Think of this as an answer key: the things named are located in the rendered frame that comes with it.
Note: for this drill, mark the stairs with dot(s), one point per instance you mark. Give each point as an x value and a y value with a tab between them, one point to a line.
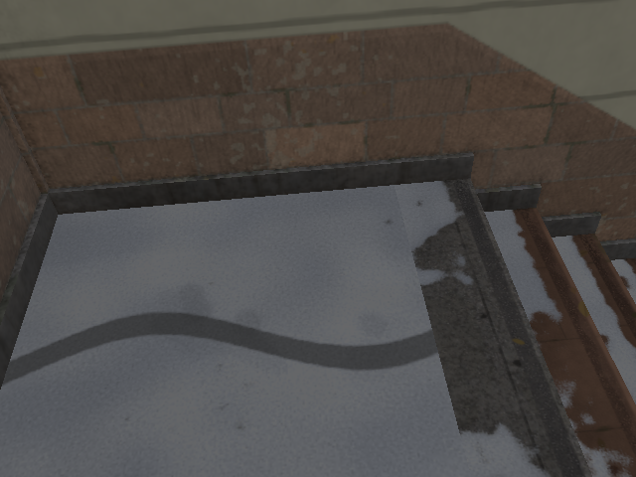
582	308

